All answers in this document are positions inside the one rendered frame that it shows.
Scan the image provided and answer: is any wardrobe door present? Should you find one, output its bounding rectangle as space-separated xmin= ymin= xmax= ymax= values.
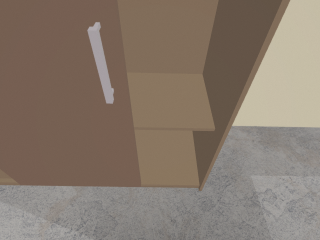
xmin=0 ymin=169 xmax=12 ymax=179
xmin=0 ymin=0 xmax=141 ymax=187

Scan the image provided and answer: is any handle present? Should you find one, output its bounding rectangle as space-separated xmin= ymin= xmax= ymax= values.
xmin=87 ymin=22 xmax=114 ymax=104

